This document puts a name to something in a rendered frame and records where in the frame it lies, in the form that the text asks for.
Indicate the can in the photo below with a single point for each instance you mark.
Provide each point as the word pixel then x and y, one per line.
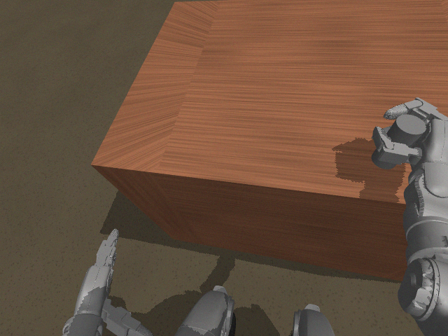
pixel 406 129

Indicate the right robot arm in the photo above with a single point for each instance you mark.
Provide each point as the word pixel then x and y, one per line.
pixel 423 292

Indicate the left robot hand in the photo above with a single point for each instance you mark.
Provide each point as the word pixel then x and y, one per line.
pixel 94 293

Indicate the left robot arm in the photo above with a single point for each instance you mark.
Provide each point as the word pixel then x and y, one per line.
pixel 84 325

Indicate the right robot hand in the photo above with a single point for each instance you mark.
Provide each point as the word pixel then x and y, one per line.
pixel 432 146

